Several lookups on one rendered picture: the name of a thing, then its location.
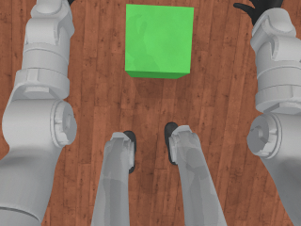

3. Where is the robot right upper arm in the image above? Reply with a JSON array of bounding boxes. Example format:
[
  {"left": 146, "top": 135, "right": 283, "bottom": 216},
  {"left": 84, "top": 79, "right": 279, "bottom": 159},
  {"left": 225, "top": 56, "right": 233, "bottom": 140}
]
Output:
[{"left": 246, "top": 112, "right": 301, "bottom": 226}]

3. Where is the left robot forearm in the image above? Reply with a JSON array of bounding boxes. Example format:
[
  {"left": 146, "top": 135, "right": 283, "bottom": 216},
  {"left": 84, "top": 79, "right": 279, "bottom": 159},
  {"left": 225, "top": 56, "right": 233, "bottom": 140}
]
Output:
[{"left": 2, "top": 0, "right": 75, "bottom": 143}]

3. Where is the robot left upper arm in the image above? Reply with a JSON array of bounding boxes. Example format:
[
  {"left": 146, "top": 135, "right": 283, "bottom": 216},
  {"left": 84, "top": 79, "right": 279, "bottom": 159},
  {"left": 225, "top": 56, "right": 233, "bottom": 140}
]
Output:
[{"left": 0, "top": 98, "right": 77, "bottom": 226}]

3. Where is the robot right hand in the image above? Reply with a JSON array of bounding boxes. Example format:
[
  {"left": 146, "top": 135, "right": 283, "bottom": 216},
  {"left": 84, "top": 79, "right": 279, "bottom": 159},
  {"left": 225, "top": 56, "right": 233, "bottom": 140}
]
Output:
[{"left": 233, "top": 0, "right": 283, "bottom": 26}]

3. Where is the left robot shin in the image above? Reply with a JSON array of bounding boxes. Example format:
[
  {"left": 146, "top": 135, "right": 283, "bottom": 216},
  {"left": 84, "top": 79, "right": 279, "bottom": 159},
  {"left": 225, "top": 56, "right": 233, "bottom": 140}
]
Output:
[{"left": 103, "top": 132, "right": 129, "bottom": 153}]

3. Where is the right robot forearm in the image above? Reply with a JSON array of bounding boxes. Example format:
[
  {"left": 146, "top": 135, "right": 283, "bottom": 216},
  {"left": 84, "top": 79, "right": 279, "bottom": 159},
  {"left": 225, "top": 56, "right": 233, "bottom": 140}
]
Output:
[{"left": 250, "top": 8, "right": 301, "bottom": 116}]

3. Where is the right robot thigh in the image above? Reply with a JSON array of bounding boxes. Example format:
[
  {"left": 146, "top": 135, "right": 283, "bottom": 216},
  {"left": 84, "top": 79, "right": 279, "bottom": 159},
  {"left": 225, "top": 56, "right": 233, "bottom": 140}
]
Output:
[{"left": 168, "top": 130, "right": 228, "bottom": 226}]

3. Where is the carton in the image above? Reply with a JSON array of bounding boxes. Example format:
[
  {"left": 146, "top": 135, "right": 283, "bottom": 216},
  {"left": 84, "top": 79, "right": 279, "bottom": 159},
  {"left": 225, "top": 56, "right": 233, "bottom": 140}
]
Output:
[{"left": 125, "top": 4, "right": 194, "bottom": 79}]

